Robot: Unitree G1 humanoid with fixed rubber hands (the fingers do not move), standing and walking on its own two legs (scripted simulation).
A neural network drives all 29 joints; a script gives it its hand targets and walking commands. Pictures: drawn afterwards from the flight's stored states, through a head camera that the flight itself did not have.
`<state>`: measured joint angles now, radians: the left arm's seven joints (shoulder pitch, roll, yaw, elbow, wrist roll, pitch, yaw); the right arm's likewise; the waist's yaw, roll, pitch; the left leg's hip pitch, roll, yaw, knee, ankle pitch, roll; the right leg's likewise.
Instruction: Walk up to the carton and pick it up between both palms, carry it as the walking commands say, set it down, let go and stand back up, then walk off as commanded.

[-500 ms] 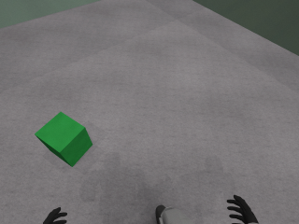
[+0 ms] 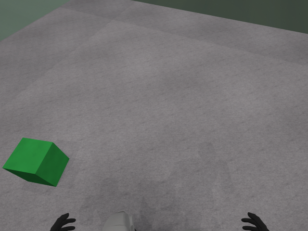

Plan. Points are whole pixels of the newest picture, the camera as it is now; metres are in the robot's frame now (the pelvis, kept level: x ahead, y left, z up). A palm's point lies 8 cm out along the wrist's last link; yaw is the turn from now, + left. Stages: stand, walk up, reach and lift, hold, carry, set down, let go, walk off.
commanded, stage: walk off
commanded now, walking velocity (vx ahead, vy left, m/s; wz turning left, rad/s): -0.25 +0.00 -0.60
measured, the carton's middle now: (39, 162) +0.58 +0.75 -0.64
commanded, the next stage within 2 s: stand in 1.50 s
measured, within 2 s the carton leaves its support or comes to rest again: neither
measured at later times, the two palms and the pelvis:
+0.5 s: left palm out of the picture +0.01 +0.30 -0.12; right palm out of the picture -0.12 -0.24 -0.08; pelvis -0.15 +0.05 +0.01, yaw -16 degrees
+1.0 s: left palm out of the picture -0.06 +0.25 -0.08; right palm out of the picture -0.40 -0.19 -0.12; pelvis -0.31 +0.08 +0.01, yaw -35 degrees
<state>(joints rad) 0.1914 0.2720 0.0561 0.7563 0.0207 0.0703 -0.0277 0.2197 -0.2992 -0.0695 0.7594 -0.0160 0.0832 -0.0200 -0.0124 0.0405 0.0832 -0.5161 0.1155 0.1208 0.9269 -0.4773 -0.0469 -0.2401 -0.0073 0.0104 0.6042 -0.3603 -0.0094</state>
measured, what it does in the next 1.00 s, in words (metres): walks backwards, turning right: left foot, then right foot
